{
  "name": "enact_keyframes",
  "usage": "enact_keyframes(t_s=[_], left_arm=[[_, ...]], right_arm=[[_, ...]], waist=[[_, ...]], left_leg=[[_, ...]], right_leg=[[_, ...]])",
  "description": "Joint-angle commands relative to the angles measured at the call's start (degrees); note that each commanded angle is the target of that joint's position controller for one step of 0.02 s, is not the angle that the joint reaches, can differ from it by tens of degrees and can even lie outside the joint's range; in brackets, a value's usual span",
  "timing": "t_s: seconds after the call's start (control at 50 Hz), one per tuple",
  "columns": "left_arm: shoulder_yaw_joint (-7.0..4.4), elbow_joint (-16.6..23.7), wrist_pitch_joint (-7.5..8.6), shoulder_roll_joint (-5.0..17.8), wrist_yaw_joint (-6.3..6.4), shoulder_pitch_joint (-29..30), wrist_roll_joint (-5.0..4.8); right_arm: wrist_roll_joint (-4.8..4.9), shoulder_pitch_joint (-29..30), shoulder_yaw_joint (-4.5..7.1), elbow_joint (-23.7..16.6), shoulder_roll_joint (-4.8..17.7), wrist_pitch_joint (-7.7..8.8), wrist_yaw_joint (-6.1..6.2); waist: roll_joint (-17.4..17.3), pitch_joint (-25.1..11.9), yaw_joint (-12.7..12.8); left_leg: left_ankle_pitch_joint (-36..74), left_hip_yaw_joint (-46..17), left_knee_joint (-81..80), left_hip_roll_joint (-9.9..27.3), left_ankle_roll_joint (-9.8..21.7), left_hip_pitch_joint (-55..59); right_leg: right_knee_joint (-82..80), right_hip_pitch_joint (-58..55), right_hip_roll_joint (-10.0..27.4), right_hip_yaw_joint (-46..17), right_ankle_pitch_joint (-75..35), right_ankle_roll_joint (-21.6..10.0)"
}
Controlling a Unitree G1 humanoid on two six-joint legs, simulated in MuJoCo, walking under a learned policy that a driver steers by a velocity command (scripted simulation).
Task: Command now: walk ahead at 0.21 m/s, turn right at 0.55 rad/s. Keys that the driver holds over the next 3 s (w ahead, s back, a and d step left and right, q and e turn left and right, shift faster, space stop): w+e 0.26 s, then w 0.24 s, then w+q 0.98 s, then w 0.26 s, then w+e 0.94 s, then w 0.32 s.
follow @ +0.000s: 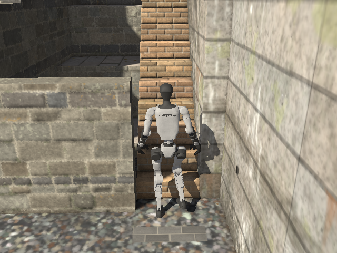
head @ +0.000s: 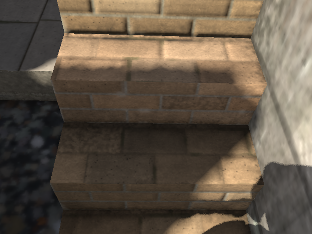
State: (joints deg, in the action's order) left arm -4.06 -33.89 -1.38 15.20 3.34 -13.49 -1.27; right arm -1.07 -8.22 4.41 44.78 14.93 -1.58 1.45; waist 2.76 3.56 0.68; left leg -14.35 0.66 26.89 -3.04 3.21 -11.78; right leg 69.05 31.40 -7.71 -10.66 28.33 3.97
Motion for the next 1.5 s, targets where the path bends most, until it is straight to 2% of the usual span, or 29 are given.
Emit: enact_keyframes(t_s=[0.02,0.1,0.14,0.2,0.28,0.32,0.34,0.44,0.52,0.54,0.56,0.58,0.6,0.64,0.8,1.0,1.04,1.06,1.08,1.1,1.14,1.18,1.28,1.38,1.4,1.42,1.44,1.46,1.5], left_arm=[[-2.36,1.06,0.44,5.43,-0.16,-9.19,1.28],[-0.79,4.07,2.94,1.69,-2.12,2.04,2.03],[-1.59,4.07,3.61,3.29,-2.30,3.78,0.93],[-0.24,4.13,2.33,1.85,-2.16,3.21,1.75],[1.83,6.09,1.44,-1.00,-2.36,7.34,2.67],[1.68,7.40,0.24,-0.14,-3.24,8.65,3.80],[1.53,6.64,-0.05,0.57,-3.53,5.28,3.66],[2.24,5.04,0.18,0.79,-4.27,7.01,3.18],[1.29,1.79,2.59,0.23,-3.01,5.34,0.52],[0.95,1.54,4.63,1.38,-3.41,2.84,2.63],[2.08,0.85,5.85,1.78,-3.73,3.17,5.70],[-0.04,-1.66,6.19,9.22,-4.44,-2.98,6.95],[-0.31,-2.40,6.40,7.33,-5.89,-2.58,6.90],[-0.87,-3.78,6.45,7.43,-4.59,1.16,6.21],[-1.41,-3.47,4.46,8.20,1.74,0.05,3.59],[-2.53,-4.34,3.55,11.20,1.71,1.75,1.99],[-1.78,-5.35,3.04,8.37,0.57,-0.31,2.44],[-0.54,-4.37,3.23,4.51,-0.34,1.09,4.46],[-0.24,-0.25,4.06,3.89,-0.63,3.99,4.08],[-1.05,-1.18,4.50,6.51,-0.52,5.32,2.98],[-2.45,-3.51,3.99,9.57,0.43,2.28,3.11],[-2.97,-3.08,4.41,9.55,0.73,3.30,4.08],[-0.79,-0.85,3.21,4.72,0.70,6.78,2.20],[-1.62,-1.95,4.37,7.28,-0.28,1.77,0.52],[-2.23,-2.62,4.88,8.55,-0.58,-0.68,1.02],[-2.87,-3.14,4.84,11.29,-0.44,-1.63,2.49],[-3.73,-4.17,4.43,13.55,-0.56,-0.83,3.99],[-2.49,-1.94,4.32,9.76,-0.74,2.94,4.47],[-1.62,-0.56,2.88,7.08,-0.30,6.39,1.70]], right_arm=[[0.61,10.80,-0.41,-6.71,4.09,2.17,1.19],[0.96,-5.28,0.29,-5.30,7.35,1.95,3.65],[0.11,-6.39,0.27,-7.15,6.79,1.96,4.38],[-2.19,-1.77,0.29,-11.02,7.19,-0.02,3.98],[-0.09,-1.41,1.43,-12.40,8.56,0.25,3.70],[0.66,-6.44,3.33,-9.78,13.90,-0.64,5.32],[0.34,-7.45,3.67,-9.16,14.17,-0.97,6.02],[0.27,6.69,3.13,-14.60,11.47,-1.05,5.12],[0.97,-1.35,0.71,-11.93,7.54,-1.12,2.87],[1.52,-3.51,-1.05,-10.62,3.20,-0.76,2.86],[-1.29,-2.57,-2.94,-12.11,-1.63,-0.02,2.51],[-1.56,-14.50,-2.96,-8.86,-2.66,0.37,1.73],[0.64,-12.41,-0.46,-6.94,4.71,0.23,2.19],[1.42,-1.07,0.94,-9.54,7.86,0.76,2.82],[0.92,4.67,-0.12,-13.63,3.44,0.38,2.03],[1.35,-0.96,0.32,-16.34,3.81,-1.43,-1.07],[1.43,-7.73,1.23,-13.15,5.27,-2.25,-1.16],[0.61,-11.50,1.95,-12.13,8.67,-2.73,-0.86],[-2.69,-12.02,3.03,-13.57,15.87,-1.86,-0.74],[-3.16,-7.19,3.34,-15.18,15.92,0.02,-0.72],[-0.01,3.24,2.88,-17.40,13.68,1.02,-0.44],[2.33,6.60,2.43,-17.96,11.95,0.21,0.22],[2.33,1.43,2.99,-16.76,11.31,0.62,1.35],[4.22,2.79,3.84,-17.89,11.52,1.20,0.17],[4.55,3.73,3.65,-18.35,10.88,1.08,0.50],[4.09,4.21,2.30,-19.25,7.18,1.33,0.71],[4.22,3.33,2.22,-21.09,8.06,2.14,0.89],[3.10,0.79,3.48,-20.30,13.26,2.48,1.18],[2.92,-2.58,2.95,-17.39,12.14,1.71,0.58]], waist=[[-7.64,0.36,4.42],[-6.44,-1.36,-3.77],[-8.09,-3.02,-4.78],[-9.89,-8.35,-2.66],[-9.29,-6.43,-3.02],[-5.46,-3.68,-3.78],[-5.28,-7.10,-2.61],[-10.95,-10.94,-0.30],[-13.90,-10.77,-1.32],[-12.52,-9.89,0.61],[-0.35,-8.48,-1.61],[6.24,-17.56,-4.07],[1.81,-19.44,-0.87],[5.38,-8.32,-0.40],[6.23,-8.80,0.26],[9.36,-9.07,-1.55],[2.94,-7.28,-2.91],[-12.57,-6.06,-3.97],[-20.42,-7.42,-3.82],[-15.31,-9.60,-3.35],[-8.42,-7.89,2.09],[-11.60,-8.01,2.89],[-12.59,-7.55,0.05],[-13.85,-8.98,1.38],[-11.72,-10.37,2.95],[-3.05,-11.64,2.80],[18.61,-9.38,0.67],[14.42,-11.16,-0.74],[2.64,-10.46,-2.20]], left_leg=[[-7.27,-13.39,-12.34,16.60,5.98,-3.31],[0.23,-9.30,-11.53,14.73,9.51,12.69],[17.10,-8.16,-9.83,16.06,10.28,17.20],[31.96,-4.57,-7.67,19.24,13.14,17.50],[24.03,-2.30,-9.27,21.74,11.70,9.60],[65.64,-10.12,-2.98,31.17,14.04,18.10],[67.62,-9.39,-1.68,32.31,14.34,20.81],[47.65,4.08,-1.38,23.15,8.17,4.67],[31.94,6.11,6.31,18.28,2.51,3.98],[16.84,7.92,12.62,14.52,-1.75,-1.29],[-20.79,3.82,22.02,13.79,-7.28,-16.11],[-25.94,-4.08,30.25,10.88,-9.96,-12.48],[-26.48,-9.75,37.95,10.04,-12.02,-8.70],[-24.30,-11.10,43.53,8.95,-11.91,-22.88],[-12.11,-4.81,40.19,6.19,-11.57,-23.25],[-3.05,3.10,7.83,4.02,-2.07,-4.34],[-1.52,1.84,-0.35,2.19,2.03,2.45],[18.24,-12.49,-3.20,11.61,7.39,11.16],[34.57,-29.73,-4.68,23.43,17.25,5.86],[31.34,-29.92,-7.22,24.57,19.44,1.91],[23.17,-20.74,-5.94,17.59,11.24,-1.95],[23.70,-16.20,-5.45,14.44,8.88,-4.24],[17.18,-17.49,-3.36,10.46,7.01,-0.67],[15.90,-26.72,-0.81,8.91,6.50,2.83],[12.11,-26.17,1.35,6.97,4.39,0.08],[3.91,-21.50,8.37,3.15,0.87,-10.27],[-17.93,-12.68,21.40,-4.92,-3.13,-19.37],[-21.18,-13.64,40.05,-0.73,-5.30,-19.57],[-17.20,-10.38,48.94,0.67,-7.92,-22.69]], right_leg=[[33.47,11.22,3.67,3.51,-1.45,2.22],[26.38,19.91,6.22,5.16,-14.13,3.32],[20.98,20.32,5.37,3.57,-15.98,4.66],[13.67,16.65,8.36,8.08,-11.51,7.21],[-1.21,9.69,12.35,10.54,-8.35,5.00],[1.06,18.77,11.30,5.93,-4.65,5.00],[2.72,18.66,11.60,3.60,-3.33,5.08],[-12.00,-2.70,11.47,11.63,-7.80,3.14],[-43.01,-16.99,5.46,17.39,-18.40,-2.01],[-50.57,-24.60,8.92,12.03,-29.52,-2.14],[-42.94,-33.21,18.25,2.00,-64.18,-3.37],[-43.19,-25.72,35.47,-11.30,-74.16,-16.03],[-45.59,-20.25,33.47,-10.32,-52.83,-21.64],[-48.47,-18.93,29.09,-8.00,-26.13,-18.30],[-50.36,-21.06,28.75,2.39,-32.22,-16.16],[-49.37,-15.84,26.39,12.41,-15.40,-8.98],[-40.02,-8.79,22.98,17.12,-9.37,-3.37],[-21.03,7.67,16.16,22.56,1.28,2.48],[-4.63,14.99,11.25,15.13,7.86,5.20],[2.94,12.72,10.48,7.20,7.14,5.09],[3.66,10.02,10.65,4.86,-5.84,3.78],[1.34,5.52,9.39,4.54,-11.80,3.23],[-18.70,-0.84,5.49,7.74,-9.49,1.32],[-41.23,-11.22,5.06,7.00,-8.31,-0.99],[-47.94,-18.23,6.66,6.72,-16.62,-2.07],[-46.25,-28.73,14.55,0.14,-25.62,-5.10],[-50.69,-26.81,25.69,-15.88,-37.67,-16.23],[-50.52,-25.17,31.16,-17.30,-45.04,-22.02],[-46.67,-26.86,24.98,-5.56,-46.74,-18.70]])
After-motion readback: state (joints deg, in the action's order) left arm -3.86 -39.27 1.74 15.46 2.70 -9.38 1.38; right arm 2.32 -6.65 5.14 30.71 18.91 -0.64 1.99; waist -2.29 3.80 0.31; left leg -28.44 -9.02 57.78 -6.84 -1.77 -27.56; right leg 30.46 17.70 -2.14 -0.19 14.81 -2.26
